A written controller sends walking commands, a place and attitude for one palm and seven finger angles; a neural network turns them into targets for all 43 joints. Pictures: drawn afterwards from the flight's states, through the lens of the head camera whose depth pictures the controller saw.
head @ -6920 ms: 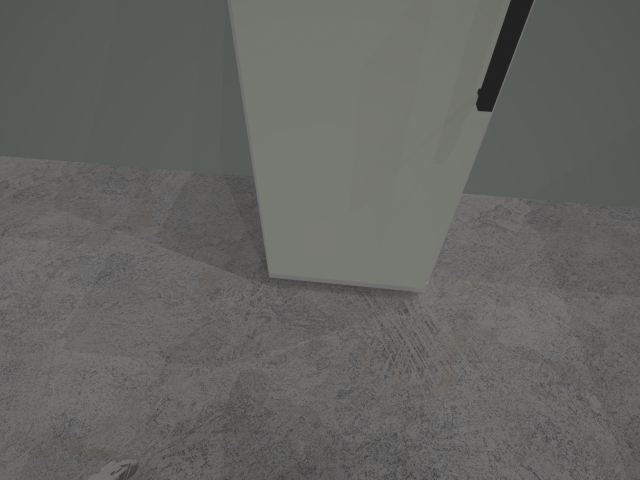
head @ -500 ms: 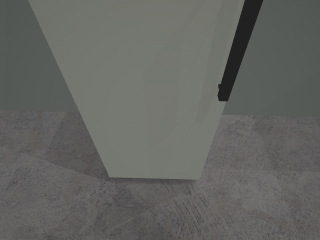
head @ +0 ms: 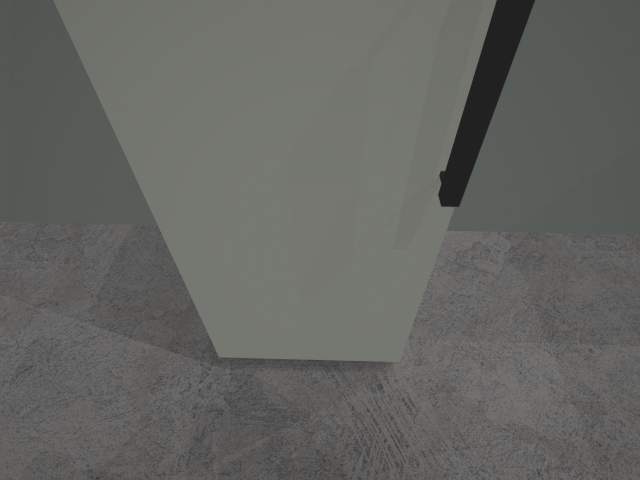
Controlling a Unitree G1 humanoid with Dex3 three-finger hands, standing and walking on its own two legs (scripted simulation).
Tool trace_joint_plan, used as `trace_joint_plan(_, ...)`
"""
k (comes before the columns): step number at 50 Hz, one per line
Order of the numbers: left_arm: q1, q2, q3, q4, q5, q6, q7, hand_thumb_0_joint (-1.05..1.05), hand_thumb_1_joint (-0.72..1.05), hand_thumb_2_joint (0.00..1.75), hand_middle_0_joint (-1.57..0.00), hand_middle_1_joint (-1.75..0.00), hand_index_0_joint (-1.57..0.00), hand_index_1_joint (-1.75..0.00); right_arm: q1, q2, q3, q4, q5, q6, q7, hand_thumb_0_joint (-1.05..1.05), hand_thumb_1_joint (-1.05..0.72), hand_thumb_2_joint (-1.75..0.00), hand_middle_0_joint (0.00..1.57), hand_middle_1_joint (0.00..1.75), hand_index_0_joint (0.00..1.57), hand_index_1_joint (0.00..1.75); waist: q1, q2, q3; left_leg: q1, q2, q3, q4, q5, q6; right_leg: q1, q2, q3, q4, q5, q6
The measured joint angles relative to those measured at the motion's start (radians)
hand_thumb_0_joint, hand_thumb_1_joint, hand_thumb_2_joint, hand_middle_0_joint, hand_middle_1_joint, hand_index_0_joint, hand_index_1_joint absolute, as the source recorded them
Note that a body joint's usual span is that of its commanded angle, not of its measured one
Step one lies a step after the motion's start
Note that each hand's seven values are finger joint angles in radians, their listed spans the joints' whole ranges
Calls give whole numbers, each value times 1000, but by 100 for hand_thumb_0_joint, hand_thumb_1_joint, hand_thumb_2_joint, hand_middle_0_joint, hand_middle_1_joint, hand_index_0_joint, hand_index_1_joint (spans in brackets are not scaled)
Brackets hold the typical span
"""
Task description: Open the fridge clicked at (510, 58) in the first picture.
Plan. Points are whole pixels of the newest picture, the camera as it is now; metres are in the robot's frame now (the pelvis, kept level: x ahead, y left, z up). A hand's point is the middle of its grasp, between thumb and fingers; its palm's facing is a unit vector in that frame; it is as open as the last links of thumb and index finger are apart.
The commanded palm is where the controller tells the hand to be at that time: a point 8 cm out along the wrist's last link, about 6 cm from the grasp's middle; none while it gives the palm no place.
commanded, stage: shuffle to correct the standing spot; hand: right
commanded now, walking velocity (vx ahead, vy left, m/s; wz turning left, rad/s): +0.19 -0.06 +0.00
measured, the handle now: (487, 59) +0.54 -0.17 +0.27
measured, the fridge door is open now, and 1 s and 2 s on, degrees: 0 0 0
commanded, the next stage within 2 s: come to a stop and stand still in 0.14 s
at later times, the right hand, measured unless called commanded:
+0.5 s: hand out of the picture +0.10 -0.20 -0.19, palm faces +0.05 +0.97 -0.22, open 7.3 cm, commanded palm none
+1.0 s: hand out of the picture +0.09 -0.20 -0.18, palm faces +0.06 +0.97 -0.23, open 7.3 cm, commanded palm none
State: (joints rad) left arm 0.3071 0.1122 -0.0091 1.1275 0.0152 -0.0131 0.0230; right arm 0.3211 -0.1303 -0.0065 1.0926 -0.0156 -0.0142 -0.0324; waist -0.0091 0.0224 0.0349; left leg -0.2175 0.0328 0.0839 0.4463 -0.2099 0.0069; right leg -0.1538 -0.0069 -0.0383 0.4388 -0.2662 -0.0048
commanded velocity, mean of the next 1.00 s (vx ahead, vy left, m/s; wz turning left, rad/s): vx -0.02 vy -0.01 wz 0.00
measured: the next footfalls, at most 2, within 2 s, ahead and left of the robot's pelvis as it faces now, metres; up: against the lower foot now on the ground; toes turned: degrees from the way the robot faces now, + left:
none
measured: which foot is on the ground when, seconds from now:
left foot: down 0.00-1.00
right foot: down 0.00-1.00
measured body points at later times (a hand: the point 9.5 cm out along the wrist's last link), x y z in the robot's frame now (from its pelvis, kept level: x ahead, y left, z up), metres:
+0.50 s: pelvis +0.08 -0.01 -0.01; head +0.12 -0.02 +0.44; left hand -0.01 +0.17 -0.16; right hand +0.10 -0.25 -0.17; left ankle +0.12 +0.10 -0.74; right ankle -0.02 -0.11 -0.74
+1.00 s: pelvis +0.06 -0.02 -0.01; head +0.08 -0.01 +0.44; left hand +0.13 +0.21 -0.16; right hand +0.08 -0.25 -0.16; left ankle +0.06 +0.10 -0.74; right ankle +0.03 -0.12 -0.74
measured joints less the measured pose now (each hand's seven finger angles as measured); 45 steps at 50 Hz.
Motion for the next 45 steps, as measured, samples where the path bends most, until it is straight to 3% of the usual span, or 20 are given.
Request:
trace_joint_plan(8, 54, -6, 7, -10, 10, 15, -9, 0, 91, 90, -19, -30, -20, -30, 51, 10, -27, -11, -4, 7, 10, 1, -91, -90, 20, 30, 20, 30, -9, 1, -27, -15, -6, 11, 69, -70, 0, -42, -11, 12, 119, -91, -9)
trace_joint_plan(12, 77, -16, 9, -15, 8, -2, -8, 0, 91, 90, -19, -30, -20, -30, 81, 5, -38, 0, -5, 11, 14, 1, -91, -90, 20, 30, 20, 30, -9, 34, -32, -20, 12, -7, 116, -116, 2, -22, 8, -5, 125, -123, -24)
trace_joint_plan(17, 109, -34, -1, -20, 11, -36, 17, 0, 91, 90, -19, -30, -20, -30, 50, 0, -32, 14, -7, 22, 14, 1, -91, -90, 20, 30, 20, 29, 23, 30, -11, -120, 10, -3, 373, -277, 17, 44, 20, -18, 54, -118, -43)
trace_joint_plan(20, 122, -51, -11, -3, 7, -32, 27, 0, 91, 90, -19, -30, -20, -30, -16, -9, -32, -2, -4, 24, 4, 2, -92, -90, 20, 30, 20, 29, 35, 21, 20, -128, 13, 1, 281, -211, 4, 83, 29, -1, -1, -95, -39)
trace_joint_plan(24, 124, -65, -2, 12, -8, -10, 29, 0, 91, 90, -20, -30, -20, -30, -73, -45, -42, -31, 3, 12, -4, 3, -94, -90, 20, 30, 20, 30, 28, 8, 57, -88, 15, 4, 91, 27, 1, 93, 37, 10, 35, -129, -24)
trace_joint_plan(27, 91, -54, 21, 6, -16, 12, 24, 0, 91, 90, -20, -30, -20, -30, -103, -52, -45, -55, 4, 3, -8, 3, -94, -90, 20, 30, 20, 29, 33, -16, 67, -101, 13, 20, 131, -29, 9, 38, 24, 13, 143, -126, -8)
trace_joint_plan(31, 16, -32, 43, -19, -18, 32, 19, 1, 91, 90, -20, -30, -20, -30, -145, -52, -45, -84, -5, 9, -17, 2, -92, -90, 20, 30, 20, 29, 35, -8, 72, -118, 30, 38, 149, -45, 15, -67, 13, -7, 277, -227, 9)
trace_joint_plan(34, -38, -10, 51, -46, -13, 28, 14, 0, 91, 90, -20, -30, -20, -30, -160, -43, -44, -99, -5, 25, -14, 1, -92, -90, 20, 30, 20, 29, 28, 7, 70, -135, 37, 35, 175, -47, 4, -77, -1, -31, 179, -124, 12)
trace_joint_plan(36, -63, -4, 53, -58, -3, 24, 16, 1, 92, 90, -20, -30, -20, -30, -157, -41, -51, -101, 0, 42, -13, 1, -92, -90, 20, 30, 20, 30, 17, 36, 60, -144, 45, 9, 195, -57, -4, -65, 11, -57, 164, -97, -15)
trace_joint_plan(41, -77, 14, 47, -90, 12, 8, 22, 1, 93, 90, -19, -30, -20, -30, -150, -41, -53, -99, -4, 60, -7, 0, -93, -90, 20, 30, 20, 30, 7, 38, 26, -158, 7, -63, 355, -214, -7, -36, 19, -58, 83, -60, -41)
trace_joint_plan(45, -93, 27, 44, -100, 11, 4, 17, 1, 93, 90, -20, -30, -20, -30, -126, -37, -45, -96, -3, 42, -7, 0, -93, -90, 20, 30, 20, 30, -3, 25, 20, -66, 8, -50, 215, -176, -19, -19, 22, -57, 40, -31, -33)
